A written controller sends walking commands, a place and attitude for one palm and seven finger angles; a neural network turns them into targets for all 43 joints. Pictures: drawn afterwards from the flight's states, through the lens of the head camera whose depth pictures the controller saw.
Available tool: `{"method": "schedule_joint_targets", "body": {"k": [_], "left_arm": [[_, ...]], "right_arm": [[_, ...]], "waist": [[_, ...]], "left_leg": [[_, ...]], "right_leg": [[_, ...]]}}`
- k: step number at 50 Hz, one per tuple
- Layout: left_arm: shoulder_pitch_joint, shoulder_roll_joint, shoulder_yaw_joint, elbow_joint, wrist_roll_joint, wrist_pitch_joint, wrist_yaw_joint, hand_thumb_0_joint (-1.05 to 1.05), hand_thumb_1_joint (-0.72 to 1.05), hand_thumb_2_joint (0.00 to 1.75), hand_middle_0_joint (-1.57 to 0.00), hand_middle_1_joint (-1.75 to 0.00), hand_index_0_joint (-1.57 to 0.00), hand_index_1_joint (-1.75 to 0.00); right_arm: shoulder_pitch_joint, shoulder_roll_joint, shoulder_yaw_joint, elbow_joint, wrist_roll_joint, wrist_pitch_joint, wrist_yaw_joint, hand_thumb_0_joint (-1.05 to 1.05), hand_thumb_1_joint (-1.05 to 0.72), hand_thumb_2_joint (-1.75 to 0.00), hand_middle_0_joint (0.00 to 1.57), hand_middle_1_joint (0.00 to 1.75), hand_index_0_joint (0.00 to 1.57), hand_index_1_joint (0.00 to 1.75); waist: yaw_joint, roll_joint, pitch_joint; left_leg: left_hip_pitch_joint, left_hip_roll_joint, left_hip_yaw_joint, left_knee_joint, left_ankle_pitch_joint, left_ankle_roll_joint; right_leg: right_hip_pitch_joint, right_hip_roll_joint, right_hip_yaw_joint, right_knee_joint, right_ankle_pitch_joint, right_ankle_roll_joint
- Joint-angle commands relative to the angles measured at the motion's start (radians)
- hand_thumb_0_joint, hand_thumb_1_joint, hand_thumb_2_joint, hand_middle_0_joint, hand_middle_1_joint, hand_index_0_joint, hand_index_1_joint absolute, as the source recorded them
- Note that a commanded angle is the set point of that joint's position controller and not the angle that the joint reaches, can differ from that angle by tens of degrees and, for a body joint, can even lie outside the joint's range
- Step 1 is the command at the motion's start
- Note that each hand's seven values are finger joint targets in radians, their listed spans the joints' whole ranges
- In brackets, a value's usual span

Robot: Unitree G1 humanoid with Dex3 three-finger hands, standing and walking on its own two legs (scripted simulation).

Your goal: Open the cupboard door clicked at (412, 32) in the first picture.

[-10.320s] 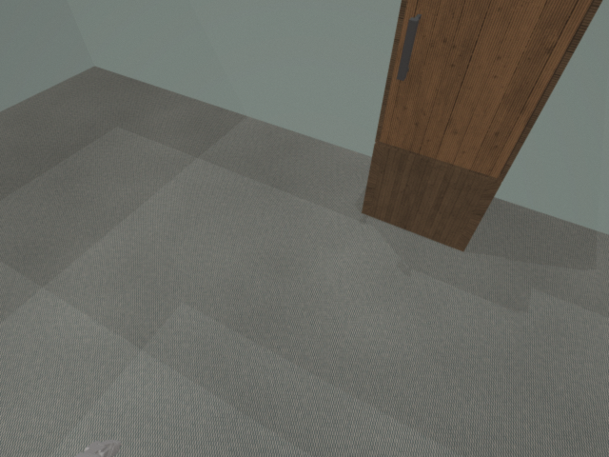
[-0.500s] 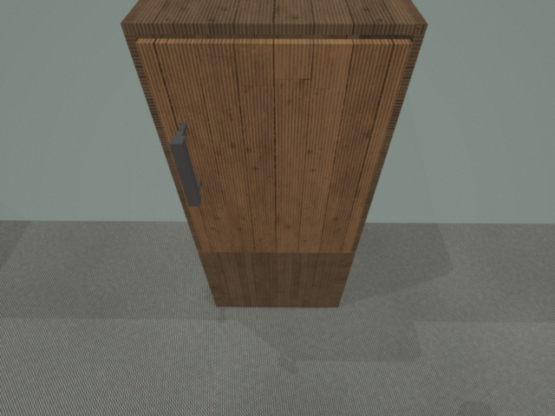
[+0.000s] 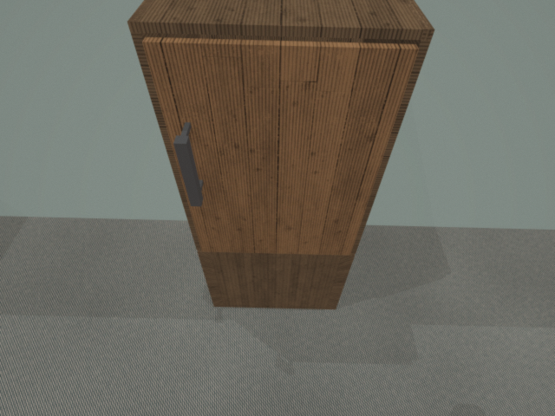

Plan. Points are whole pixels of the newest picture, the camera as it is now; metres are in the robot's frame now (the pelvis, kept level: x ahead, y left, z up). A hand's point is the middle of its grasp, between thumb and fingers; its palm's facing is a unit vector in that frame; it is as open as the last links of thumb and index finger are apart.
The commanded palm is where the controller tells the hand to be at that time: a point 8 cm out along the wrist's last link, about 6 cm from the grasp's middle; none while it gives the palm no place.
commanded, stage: look again from close up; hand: left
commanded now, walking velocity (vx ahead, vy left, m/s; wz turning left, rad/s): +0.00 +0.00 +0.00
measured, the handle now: (192, 166) +0.55 +0.21 +0.01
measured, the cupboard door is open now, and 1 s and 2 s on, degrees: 0 0 0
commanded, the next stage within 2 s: raise the hand with hooked fingers in 0.02 s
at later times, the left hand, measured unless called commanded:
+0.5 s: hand (143, 401) +0.15 +0.20 -0.06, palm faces +0.00 -1.00 +0.01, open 8.4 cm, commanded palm +0.12 +0.26 -0.05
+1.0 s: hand (101, 368) +0.18 +0.26 -0.02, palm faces +0.06 -1.00 -0.07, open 11.4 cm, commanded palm +0.15 +0.31 -0.01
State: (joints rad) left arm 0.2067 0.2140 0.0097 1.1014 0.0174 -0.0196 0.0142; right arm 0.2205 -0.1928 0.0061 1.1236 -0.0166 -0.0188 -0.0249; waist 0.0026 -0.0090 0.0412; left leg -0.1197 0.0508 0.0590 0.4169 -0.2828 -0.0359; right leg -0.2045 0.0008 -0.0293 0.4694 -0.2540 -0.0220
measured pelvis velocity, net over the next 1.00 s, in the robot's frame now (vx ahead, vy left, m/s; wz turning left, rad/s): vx -0.05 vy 0.03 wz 0.05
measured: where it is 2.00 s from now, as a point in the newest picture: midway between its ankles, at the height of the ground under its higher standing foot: outside the picture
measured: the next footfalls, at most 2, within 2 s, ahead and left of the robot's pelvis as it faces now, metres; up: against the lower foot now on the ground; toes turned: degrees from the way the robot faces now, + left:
none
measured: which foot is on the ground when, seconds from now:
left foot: down 0.00-1.00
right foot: down 0.00-1.00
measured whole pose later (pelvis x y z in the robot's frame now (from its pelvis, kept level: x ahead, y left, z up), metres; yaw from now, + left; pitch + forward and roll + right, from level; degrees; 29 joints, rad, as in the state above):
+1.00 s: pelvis -0.05 +0.03 -0.07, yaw +3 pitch +12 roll -2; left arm 0.29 0.29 0.27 0.06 -0.31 -0.32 -0.32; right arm 0.30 -0.24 0.03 0.55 0.02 -0.23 -0.06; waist -0.02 0.03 -0.11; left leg -0.79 0.03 -0.01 1.08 -0.51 0.00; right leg -0.80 -0.04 -0.07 1.01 -0.43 0.01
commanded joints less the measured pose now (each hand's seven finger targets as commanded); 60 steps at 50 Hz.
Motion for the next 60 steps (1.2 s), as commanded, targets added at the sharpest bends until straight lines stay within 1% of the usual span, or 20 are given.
{"method": "schedule_joint_targets", "body": {"k": [1, 5, 6, 7, 8, 9, 10, 11, 13, 14, 16, 18, 19, 24, 27, 30, 33, 39, 50, 60], "left_arm": [[0.024, 0.134, 0.022, -0.047, -0.005, -0.014, 0.009, 0.00, 0.90, 0.90, -0.20, -0.30, -0.20, -0.30], [0.029, 0.131, 0.022, -0.047, -0.004, -0.014, 0.010, 0.00, 0.90, 0.90, -0.20, -0.30, -0.20, -0.30], [0.148, 0.094, 0.013, 0.007, -0.006, -0.020, 0.053, 0.00, 0.90, 0.90, -0.20, -0.30, -0.20, -0.30], [-0.638, 0.371, 0.220, -1.515, -0.198, -0.251, 0.043, 0.00, 0.88, 0.89, -0.20, -0.32, -0.20, -0.32], [-0.080, 0.303, 0.232, -1.209, -0.110, -0.211, 0.076, 0.00, 0.85, 0.88, -0.20, -0.33, -0.20, -0.33], [0.177, 0.034, 0.095, -1.055, -0.172, -0.099, 0.084, 0.00, 0.83, 0.87, -0.21, -0.34, -0.21, -0.34], [0.078, -0.008, 0.088, -1.020, -0.187, -0.117, 0.061, 0.00, 0.81, 0.86, -0.21, -0.36, -0.21, -0.36], [0.022, 0.033, 0.135, -1.020, -0.203, -0.183, 0.033, 0.00, 0.78, 0.85, -0.21, -0.37, -0.21, -0.37], [0.207, -0.024, 0.158, -0.866, -0.231, -0.331, -0.059, 0.00, 0.74, 0.83, -0.21, -0.40, -0.21, -0.40], [0.264, -0.013, 0.188, -0.798, -0.242, -0.405, -0.122, 0.00, 0.71, 0.82, -0.21, -0.42, -0.21, -0.42], [0.305, -0.027, 0.184, -0.837, -0.268, -0.578, -0.249, 0.00, 0.67, 0.80, -0.22, -0.45, -0.22, -0.45], [0.264, 0.024, 0.192, -0.864, -0.281, -0.714, -0.378, 0.00, 0.62, 0.78, -0.22, -0.48, -0.22, -0.48], [0.284, 0.078, 0.251, -0.833, -0.296, -0.704, -0.418, 0.00, 0.60, 0.77, -0.22, -0.50, -0.22, -0.50], [0.037, 0.150, 0.283, -1.173, -0.377, -0.512, -0.409, 0.00, 0.48, 0.72, -0.23, -0.57, -0.23, -0.57], [-0.020, 0.157, 0.264, -1.400, -0.325, -0.495, -0.327, 0.00, 0.41, 0.69, -0.24, -0.62, -0.24, -0.62], [-0.021, 0.140, 0.219, -1.447, -0.289, -0.484, -0.302, 0.00, 0.34, 0.66, -0.24, -0.66, -0.24, -0.66], [0.005, 0.133, 0.200, -1.348, -0.285, -0.436, -0.324, 0.00, 0.27, 0.63, -0.25, -0.70, -0.25, -0.70], [0.058, 0.211, 0.325, -1.238, -0.339, -0.308, -0.360, 0.00, 0.13, 0.57, -0.25, -0.80, -0.25, -0.80], [-0.013, 0.227, 0.343, -1.211, -0.350, -0.372, -0.351, 0.00, -0.13, 0.46, -0.27, -0.96, -0.27, -0.96], [-0.110, 0.294, 0.396, -1.199, -0.367, -0.357, -0.383, 0.00, -0.36, 0.36, -0.29, -1.11, -0.29, -1.11]], "right_arm": [[0.049, -0.124, -0.025, -0.032, 0.000, -0.019, -0.006, 0.00, -0.90, -0.90, 0.20, 0.30, 0.20, 0.30], [0.053, -0.119, -0.026, -0.028, 0.000, -0.019, -0.006, 0.00, -0.90, -0.90, 0.20, 0.30, 0.20, 0.30], [-0.032, -0.122, -0.034, -0.092, 0.014, -0.014, 0.003, 0.00, -0.90, -0.90, 0.20, 0.30, 0.20, 0.30], [-0.021, -0.240, -0.053, -0.439, 0.062, -0.172, -0.038, 0.00, -0.90, -0.90, 0.20, 0.30, 0.20, 0.30], [-0.063, -0.170, -0.053, -0.394, 0.034, -0.248, -0.077, 0.00, -0.90, -0.90, 0.20, 0.30, 0.20, 0.30], [-0.082, -0.126, -0.053, -0.405, 0.055, -0.271, -0.071, 0.00, -0.90, -0.90, 0.20, 0.30, 0.20, 0.30], [-0.038, -0.150, -0.054, -0.390, 0.060, -0.280, -0.063, 0.00, -0.90, -0.90, 0.20, 0.30, 0.20, 0.30], [-0.050, -0.175, -0.076, -0.443, 0.043, -0.298, -0.056, 0.00, -0.90, -0.90, 0.20, 0.30, 0.20, 0.30], [-0.053, -0.176, -0.091, -0.495, 0.020, -0.318, -0.038, 0.00, -0.90, -0.90, 0.20, 0.30, 0.20, 0.30], [-0.058, -0.176, -0.095, -0.528, 0.025, -0.327, -0.019, 0.00, -0.90, -0.90, 0.20, 0.30, 0.20, 0.30], [-0.073, -0.171, -0.102, -0.594, 0.015, -0.338, 0.012, 0.00, -0.90, -0.90, 0.20, 0.30, 0.20, 0.30], [-0.088, -0.181, -0.110, -0.646, 0.017, -0.347, 0.034, 0.00, -0.90, -0.90, 0.20, 0.30, 0.20, 0.30], [-0.073, -0.190, -0.115, -0.672, 0.024, -0.336, 0.038, 0.00, -0.90, -0.90, 0.20, 0.30, 0.20, 0.30], [-0.089, -0.201, -0.089, -0.823, 0.050, -0.291, -0.008, 0.00, -0.90, -0.90, 0.20, 0.30, 0.20, 0.30], [-0.028, -0.179, -0.079, -0.808, 0.043, -0.274, -0.026, 0.00, -0.90, -0.90, 0.20, 0.30, 0.20, 0.30], [-0.014, -0.177, -0.067, -0.773, 0.032, -0.267, -0.037, 0.00, -0.90, -0.90, 0.20, 0.30, 0.20, 0.30], [-0.015, -0.182, -0.055, -0.745, 0.039, -0.268, -0.040, 0.00, -0.90, -0.90, 0.20, 0.30, 0.20, 0.30], [-0.048, -0.180, -0.042, -0.764, 0.051, -0.259, -0.050, 0.00, -0.90, -0.90, 0.20, 0.30, 0.20, 0.30], [0.007, -0.201, -0.045, -0.739, 0.048, -0.278, -0.045, 0.00, -0.90, -0.90, 0.20, 0.30, 0.20, 0.30], [0.027, -0.211, -0.037, -0.733, 0.052, -0.275, -0.054, 0.00, -0.90, -0.90, 0.20, 0.30, 0.20, 0.30]], "waist": [[0.001, 0.004, -0.031], [0.003, 0.011, -0.015], [0.034, 0.055, 0.007], [-0.065, 0.215, -0.482], [0.037, 0.286, -0.449], [0.006, 0.206, -0.264], [-0.052, 0.029, -0.114], [-0.057, -0.084, -0.013], [-0.014, -0.205, -0.033], [0.023, -0.133, -0.046], [0.060, -0.132, -0.169], [0.051, -0.109, -0.238], [0.074, -0.065, -0.262], [0.031, -0.066, -0.337], [0.001, 0.077, -0.407], [-0.028, 0.095, -0.411], [-0.046, 0.104, -0.349], [0.022, 0.065, -0.380], [-0.007, 0.029, -0.327], [0.000, 0.106, -0.352]], "left_leg": [[-0.032, 0.071, -0.057, -0.063, 0.184, 0.050], [-0.039, 0.067, -0.056, -0.064, 0.174, 0.050], [-0.112, 0.078, 0.010, 0.136, 0.152, 0.018], [0.101, -0.067, -0.030, 0.007, 0.351, 0.054], [0.104, -0.045, -0.005, 0.019, 0.482, 0.065], [-0.020, -0.032, -0.032, 0.026, 0.394, 0.032], [-0.100, -0.032, -0.038, 0.065, 0.306, 0.042], [-0.190, -0.041, -0.059, 0.107, 0.202, 0.050], [-0.352, -0.053, -0.049, 0.213, 0.045, 0.044], [-0.416, -0.069, -0.041, 0.272, 0.023, 0.030], [-0.528, -0.080, -0.024, 0.393, -0.004, 0.019], [-0.634, -0.088, -0.023, 0.513, -0.023, 0.021], [-0.669, -0.091, -0.015, 0.547, -0.027, 0.027], [-0.735, -0.086, -0.032, 0.589, -0.159, 0.054], [-0.636, -0.063, -0.051, 0.590, -0.080, 0.063], [-0.598, -0.049, -0.079, 0.598, 0.002, 0.064], [-0.620, -0.048, -0.096, 0.575, -0.053, 0.056], [-0.632, -0.061, -0.095, 0.504, -0.079, 0.050], [-0.584, -0.055, -0.091, 0.449, -0.043, 0.047], [-0.484, -0.052, -0.092, 0.407, 0.055, 0.041]], "right_leg": [[0.035, -0.109, 0.104, -0.072, 0.241, -0.025], [0.028, -0.110, 0.107, -0.078, 0.230, -0.025], [0.027, -0.180, 0.144, -0.070, 0.524, 0.008], [0.178, -0.078, 0.090, 0.009, 0.538, -0.025], [0.156, -0.029, 0.042, 0.070, 0.376, -0.046], [0.025, -0.020, -0.026, 0.040, 0.221, -0.026], [-0.082, -0.017, -0.058, 0.030, 0.200, 0.003], [-0.181, -0.014, -0.066, 0.044, 0.122, 0.018], [-0.315, -0.010, -0.074, 0.132, -0.059, 0.024], [-0.336, -0.019, -0.052, 0.196, -0.073, 0.010], [-0.381, -0.018, -0.031, 0.337, -0.085, -0.003], [-0.434, -0.027, 0.015, 0.435, -0.067, -0.009], [-0.437, -0.034, 0.053, 0.457, -0.087, -0.017], [-0.480, -0.023, 0.096, 0.422, -0.344, 0.007], [-0.480, -0.009, 0.055, 0.454, -0.186, 0.002], [-0.512, 0.009, 0.005, 0.500, -0.053, -0.003], [-0.545, 0.012, -0.022, 0.479, -0.110, 0.003], [-0.431, 0.011, -0.023, 0.422, -0.177, -0.001], [-0.426, 0.010, -0.041, 0.393, -0.128, 0.004], [-0.360, 0.016, -0.047, 0.373, -0.014, -0.003]]}}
